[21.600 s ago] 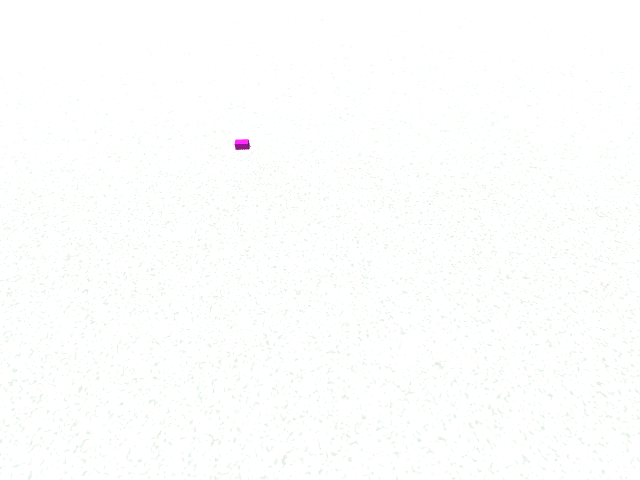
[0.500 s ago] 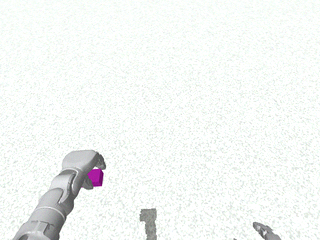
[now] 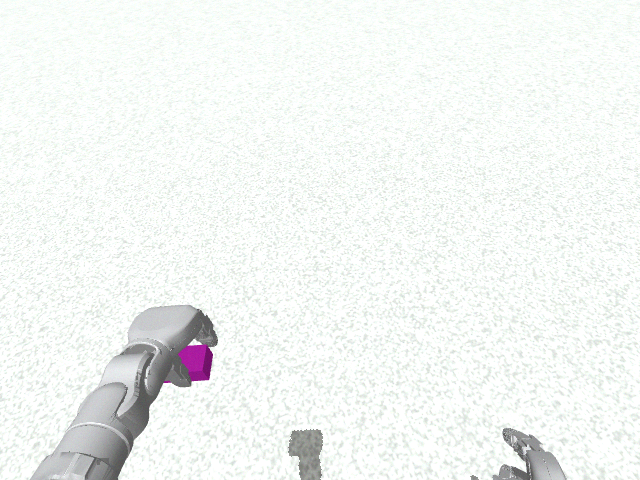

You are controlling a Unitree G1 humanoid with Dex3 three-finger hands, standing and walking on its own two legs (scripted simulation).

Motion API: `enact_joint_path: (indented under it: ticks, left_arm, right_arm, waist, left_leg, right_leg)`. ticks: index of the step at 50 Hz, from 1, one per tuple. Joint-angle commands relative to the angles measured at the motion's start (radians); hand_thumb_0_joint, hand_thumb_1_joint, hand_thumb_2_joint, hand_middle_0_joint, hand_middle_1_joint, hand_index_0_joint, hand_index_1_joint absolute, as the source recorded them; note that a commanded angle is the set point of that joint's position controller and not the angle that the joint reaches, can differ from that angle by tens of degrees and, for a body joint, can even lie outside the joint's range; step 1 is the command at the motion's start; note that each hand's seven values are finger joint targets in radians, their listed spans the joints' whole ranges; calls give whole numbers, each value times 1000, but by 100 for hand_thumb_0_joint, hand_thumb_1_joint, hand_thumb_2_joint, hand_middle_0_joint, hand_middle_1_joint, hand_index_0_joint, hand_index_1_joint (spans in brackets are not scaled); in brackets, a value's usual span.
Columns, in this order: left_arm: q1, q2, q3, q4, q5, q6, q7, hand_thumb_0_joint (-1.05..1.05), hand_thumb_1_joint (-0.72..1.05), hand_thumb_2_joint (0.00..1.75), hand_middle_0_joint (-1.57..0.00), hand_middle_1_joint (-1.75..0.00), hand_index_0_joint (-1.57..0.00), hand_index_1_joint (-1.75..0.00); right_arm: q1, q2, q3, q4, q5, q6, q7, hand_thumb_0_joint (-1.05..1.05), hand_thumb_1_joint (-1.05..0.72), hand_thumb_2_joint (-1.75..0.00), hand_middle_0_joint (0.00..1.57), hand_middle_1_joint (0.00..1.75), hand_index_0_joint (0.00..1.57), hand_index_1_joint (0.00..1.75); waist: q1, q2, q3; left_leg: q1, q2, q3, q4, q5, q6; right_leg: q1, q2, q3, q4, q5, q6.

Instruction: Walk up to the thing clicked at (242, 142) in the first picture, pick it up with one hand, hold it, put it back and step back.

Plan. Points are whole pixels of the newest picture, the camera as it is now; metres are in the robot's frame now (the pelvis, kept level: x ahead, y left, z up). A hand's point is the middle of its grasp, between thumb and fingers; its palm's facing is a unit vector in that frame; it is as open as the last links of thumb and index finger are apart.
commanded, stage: hold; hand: left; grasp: from above
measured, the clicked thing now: (185, 363) +0.30 +0.23 -0.08
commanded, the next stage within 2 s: crouch in 0.76 s
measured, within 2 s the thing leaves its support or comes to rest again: neither
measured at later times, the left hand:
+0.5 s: hand (174, 370) +0.27 +0.22 -0.03, palm faces -0.46 -0.05 -0.88, open 6.9 cm
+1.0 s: hand (175, 364) +0.29 +0.22 -0.04, palm faces -0.46 -0.05 -0.89, open 7.0 cm
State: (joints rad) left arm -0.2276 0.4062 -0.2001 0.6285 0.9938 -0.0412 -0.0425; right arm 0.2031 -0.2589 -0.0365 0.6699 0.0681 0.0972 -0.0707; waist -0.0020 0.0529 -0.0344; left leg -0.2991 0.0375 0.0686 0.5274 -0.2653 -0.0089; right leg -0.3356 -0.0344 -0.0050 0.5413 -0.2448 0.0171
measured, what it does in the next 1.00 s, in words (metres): stands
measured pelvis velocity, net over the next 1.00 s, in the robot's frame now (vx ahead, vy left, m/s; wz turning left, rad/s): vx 0.00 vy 0.00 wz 0.00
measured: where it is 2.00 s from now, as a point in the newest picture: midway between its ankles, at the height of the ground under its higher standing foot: outside the picture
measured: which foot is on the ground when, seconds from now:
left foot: down 0.00-1.00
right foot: down 0.00-1.00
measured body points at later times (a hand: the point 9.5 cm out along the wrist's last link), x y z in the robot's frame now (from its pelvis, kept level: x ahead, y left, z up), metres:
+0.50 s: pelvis -0.01 +0.00 +0.00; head +0.00 -0.03 +0.45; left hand +0.29 +0.22 +0.02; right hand +0.14 -0.25 -0.11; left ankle +0.00 +0.13 -0.73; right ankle +0.02 -0.13 -0.73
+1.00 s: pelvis +0.00 +0.00 +0.00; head +0.02 -0.02 +0.45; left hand +0.31 +0.22 +0.01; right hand +0.14 -0.25 -0.11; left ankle +0.00 +0.13 -0.73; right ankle +0.02 -0.13 -0.73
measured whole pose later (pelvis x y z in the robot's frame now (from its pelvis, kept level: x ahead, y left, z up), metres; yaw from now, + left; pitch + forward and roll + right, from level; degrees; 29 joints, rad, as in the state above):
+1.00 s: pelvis +0.00 +0.00 +0.00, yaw +0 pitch +2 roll +0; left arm -0.21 0.40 -0.20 0.63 1.01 -0.04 -0.02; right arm 0.19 -0.25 -0.03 0.67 0.07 0.10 -0.07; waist 0.00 0.05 -0.01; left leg -0.26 0.03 0.07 0.47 -0.24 -0.01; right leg -0.29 -0.04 -0.01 0.48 -0.22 0.02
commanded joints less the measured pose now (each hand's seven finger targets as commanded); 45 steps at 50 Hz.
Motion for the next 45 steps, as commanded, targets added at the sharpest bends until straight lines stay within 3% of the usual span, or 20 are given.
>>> enact_joint_path:
  ticks: [1,10,17,19,21,23,25,27,31,33,35,37,39,42,43,44,45]
  left_arm:
    - [-317,221,116,-207,-4,2,39,0,89,15,-125,-10,-127,-8]
    - [-330,230,117,-234,-8,3,23,0,87,16,-124,-10,-126,-8]
    - [-268,209,108,-220,-11,2,11,0,84,12,-121,-9,-124,-6]
    - [-301,222,121,-248,-16,-8,16,0,84,13,-121,-10,-124,-7]
    - [-302,206,104,-247,-14,-11,20,0,86,11,-120,-12,-124,-8]
    - [-287,232,135,-242,-4,-10,31,0,85,11,-120,-11,-124,-8]
    - [-324,216,114,-272,-4,-11,40,0,85,13,-122,-11,-125,-8]
    - [-292,225,128,-218,1,-3,50,0,85,13,-122,-11,-125,-9]
    - [-330,200,95,-245,0,2,55,0,86,13,-121,-13,-124,-9]
    - [-301,222,125,-234,-1,5,58,0,82,12,-118,-11,-122,-8]
    - [-309,182,81,-220,4,12,53,0,83,12,-119,-12,-122,-9]
    - [-309,218,114,-220,0,12,53,0,82,11,-118,-12,-122,-8]
    - [-272,189,91,-209,-10,11,42,0,85,10,-118,-13,-123,-9]
    - [-277,200,102,-198,-1,12,43,0,84,11,-120,-11,-123,-8]
    - [-302,213,112,-230,0,8,46,0,87,10,-113,-19,-122,-11]
    - [-310,226,124,-209,2,8,50,0,79,4,-105,-16,-114,-7]
    - [-299,204,109,-196,4,6,51,0,77,4,-113,-10,-119,-5]
  right_arm:
    - [-85,-123,-39,-135,0,-38,-6,0,-90,-90,20,30,20,30]
    - [-104,-122,-32,-140,2,-38,-11,0,-90,-90,20,30,20,30]
    - [-118,-115,-26,-146,2,-41,-12,0,-90,-90,20,30,20,30]
    - [-116,-114,-27,-145,2,-42,-12,0,-90,-90,20,30,20,30]
    - [-116,-115,-25,-146,1,-42,-13,0,-90,-90,20,30,20,30]
    - [-108,-114,-28,-141,1,-41,-14,0,-90,-90,20,30,20,30]
    - [-115,-111,-27,-141,1,-41,-13,0,-90,-90,20,30,20,30]
    - [-114,-114,-28,-132,0,-40,-13,0,-90,-90,20,30,20,30]
    - [-109,-116,-32,-130,0,-41,-9,0,-90,-90,20,30,20,30]
    - [-107,-121,-36,-130,1,-41,-8,0,-90,-90,20,30,20,30]
    - [-105,-114,-34,-127,-1,-40,-6,0,-90,-90,20,30,20,30]
    - [-98,-120,-36,-124,2,-41,-8,0,-90,-90,20,30,20,30]
    - [-103,-117,-35,-127,2,-42,-6,0,-90,-90,20,30,20,30]
    - [-100,-115,-34,-130,2,-37,-7,0,-91,-90,20,30,20,30]
    - [-94,-118,-37,-133,3,-36,-7,0,-90,-91,20,30,20,30]
    - [-98,-117,-35,-127,2,-34,-8,0,-87,-89,20,30,20,30]
    - [-91,-114,-36,-128,1,-34,-7,0,-89,-90,20,30,20,30]
  waist:
    - [8,-46,-218]
    - [6,-34,-197]
    - [11,-63,-174]
    - [9,-46,-191]
    - [4,-38,-191]
    - [14,-31,-210]
    - [8,-29,-212]
    - [10,-45,-188]
    - [5,-22,-211]
    - [16,-34,-205]
    - [1,-34,-203]
    - [12,-37,-208]
    - [10,-48,-201]
    - [11,-53,-196]
    - [11,-42,-209]
    - [12,-37,-199]
    - [2,-58,-192]
  left_leg:
    - [110,-51,-18,-74,167,31]
    - [130,-50,-18,-101,144,29]
    - [128,-53,-22,-112,136,31]
    - [137,-52,-20,-111,138,30]
    - [145,-49,-23,-116,142,27]
    - [147,-51,-21,-111,166,27]
    - [154,-52,-21,-112,161,27]
    - [139,-52,-23,-114,155,25]
    - [161,-45,-28,-119,173,20]
    - [153,-47,-27,-120,161,22]
    - [157,-46,-26,-117,183,22]
    - [156,-45,-27,-117,188,22]
    - [152,-48,-26,-116,193,24]
    - [150,-50,-24,-110,223,25]
    - [157,-49,-22,-112,214,25]
    - [153,-52,-23,-113,209,24]
    - [149,-52,-20,-109,202,27]
  right_leg:
    - [79,47,5,-95,131,-20]
    - [85,48,7,-116,105,-25]
    - [91,44,5,-130,92,-23]
    - [94,46,8,-128,95,-24]
    - [87,48,4,-126,97,-26]
    - [98,48,2,-121,119,-26]
    - [100,48,3,-125,114,-26]
    - [91,48,1,-128,106,-26]
    - [94,51,-3,-121,123,-30]
    - [106,51,-2,-129,109,-29]
    - [97,50,-3,-125,135,-30]
    - [105,52,-4,-128,135,-28]
    - [117,49,-3,-128,145,-27]
    - [117,47,-2,-125,174,-27]
    - [120,47,-1,-126,167,-28]
    - [109,46,-1,-130,161,-28]
    - [104,46,0,-131,158,-26]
